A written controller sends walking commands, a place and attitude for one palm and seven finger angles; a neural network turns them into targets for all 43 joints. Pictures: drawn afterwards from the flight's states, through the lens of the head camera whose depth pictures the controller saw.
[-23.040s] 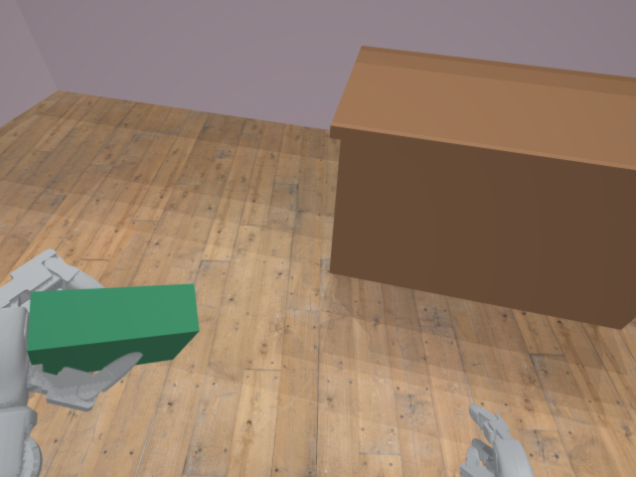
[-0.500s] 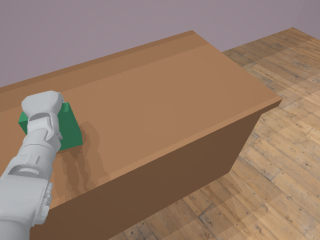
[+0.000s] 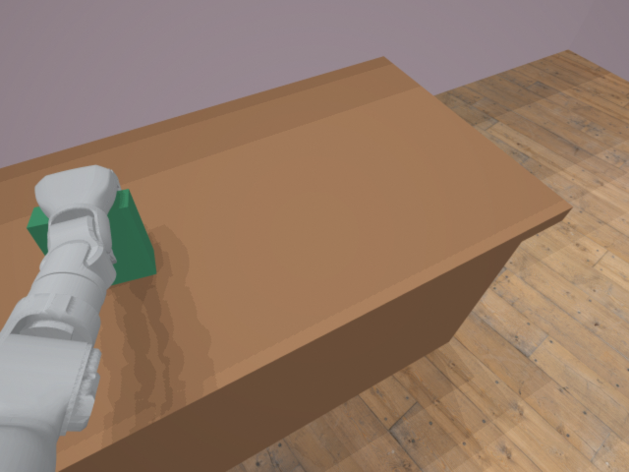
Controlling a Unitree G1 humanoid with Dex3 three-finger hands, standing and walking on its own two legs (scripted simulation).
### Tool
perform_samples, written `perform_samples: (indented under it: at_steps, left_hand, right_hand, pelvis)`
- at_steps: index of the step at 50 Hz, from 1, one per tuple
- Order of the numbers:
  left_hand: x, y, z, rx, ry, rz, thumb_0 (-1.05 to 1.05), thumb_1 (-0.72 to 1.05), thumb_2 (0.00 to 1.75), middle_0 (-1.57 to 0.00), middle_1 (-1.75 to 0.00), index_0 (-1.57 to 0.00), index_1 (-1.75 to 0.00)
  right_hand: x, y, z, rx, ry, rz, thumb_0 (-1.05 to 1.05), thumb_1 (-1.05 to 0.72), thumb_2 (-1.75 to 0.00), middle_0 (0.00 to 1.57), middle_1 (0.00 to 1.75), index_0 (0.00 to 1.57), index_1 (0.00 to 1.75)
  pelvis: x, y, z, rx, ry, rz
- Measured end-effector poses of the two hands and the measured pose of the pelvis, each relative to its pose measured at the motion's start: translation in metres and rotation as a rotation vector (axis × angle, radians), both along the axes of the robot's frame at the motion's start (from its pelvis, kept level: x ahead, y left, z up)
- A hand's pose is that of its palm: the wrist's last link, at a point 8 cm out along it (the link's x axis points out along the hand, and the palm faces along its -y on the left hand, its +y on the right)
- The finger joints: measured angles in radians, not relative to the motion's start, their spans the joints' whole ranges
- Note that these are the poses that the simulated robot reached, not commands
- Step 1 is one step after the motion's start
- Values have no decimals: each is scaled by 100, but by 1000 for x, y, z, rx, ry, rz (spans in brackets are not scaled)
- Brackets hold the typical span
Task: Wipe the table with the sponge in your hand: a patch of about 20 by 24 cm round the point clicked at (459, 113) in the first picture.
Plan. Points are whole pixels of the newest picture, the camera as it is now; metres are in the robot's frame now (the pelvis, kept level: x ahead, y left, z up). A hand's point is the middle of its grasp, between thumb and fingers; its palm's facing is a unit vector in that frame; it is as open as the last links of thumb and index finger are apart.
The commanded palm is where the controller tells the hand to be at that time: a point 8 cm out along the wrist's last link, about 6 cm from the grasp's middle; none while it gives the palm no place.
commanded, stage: wipe back along the third lane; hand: left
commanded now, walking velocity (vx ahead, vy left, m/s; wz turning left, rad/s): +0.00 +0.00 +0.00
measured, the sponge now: (105, 254) +0.41 +0.31 +0.02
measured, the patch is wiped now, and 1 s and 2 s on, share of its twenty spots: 0.95 0.95 0.95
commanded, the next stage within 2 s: none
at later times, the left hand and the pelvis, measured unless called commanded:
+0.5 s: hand (91, 246) +0.39 +0.30 +0.07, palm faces +0.03 -0.02 -1.00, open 9.4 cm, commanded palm +0.34 +0.27 +0.10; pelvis +0.04 +0.04 +0.01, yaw +1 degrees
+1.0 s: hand (106, 276) +0.34 +0.26 +0.07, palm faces +0.05 -0.04 -1.00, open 9.4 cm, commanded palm +0.29 +0.23 +0.10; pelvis +0.04 +0.03 +0.01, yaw +1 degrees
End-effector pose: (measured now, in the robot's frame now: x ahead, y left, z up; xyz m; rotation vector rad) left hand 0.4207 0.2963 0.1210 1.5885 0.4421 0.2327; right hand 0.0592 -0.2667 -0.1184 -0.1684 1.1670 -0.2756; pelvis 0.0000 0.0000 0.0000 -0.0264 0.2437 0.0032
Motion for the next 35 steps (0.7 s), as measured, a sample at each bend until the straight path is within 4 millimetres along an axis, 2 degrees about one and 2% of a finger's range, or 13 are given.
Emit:
perform_samples:
  at_steps: [3, 7, 21, 27, 29, 35]
  left_hand:
    - [-5, 2, -1, -15, -33, -4, 1, -60, 116, -85, -136, -89, -141]
    - [-14, 3, -1, -29, -81, -6, 0, -58, 115, -82, -138, -87, -143]
    - [-42, -5, 2, -30, -168, 12, 0, -47, 110, -72, -147, -77, -151]
    - [-54, -11, 2, -34, -170, 26, 0, -46, 108, -72, -146, -77, -150]
    - [-57, -13, 2, -36, -171, 27, 0, -45, 108, -71, -146, -77, -150]
    - [-66, -19, 2, -37, -178, 14, 1, -45, 108, -71, -147, -77, -150]
  right_hand:
    - [10, 9, 1, 15, -6, 0, 1, -91, -90, 20, 30, 20, 30]
    - [33, 24, 5, 39, -40, 17, 1, -91, -90, 20, 30, 20, 30]
    - [155, 79, 44, 93, -271, 167, 1, -91, -90, 20, 30, 20, 30]
    - [197, 100, 59, 119, -340, 238, 1, -91, -90, 20, 30, 20, 30]
    - [204, 103, 61, 122, -346, 250, 1, -91, -90, 20, 30, 20, 30]
    - [200, 99, 58, 132, -324, 254, 1, -91, -90, 20, 30, 21, 31]
  pelvis:
    - [6, 7, 3, 0, -15, -2]
    - [13, 15, 7, 1, -40, -2]
    - [32, 39, 14, 2, -112, 15]
    - [40, 43, 15, 3, -136, 27]
    - [43, 43, 15, 4, -141, 28]
    - [46, 43, 15, 3, -156, 26]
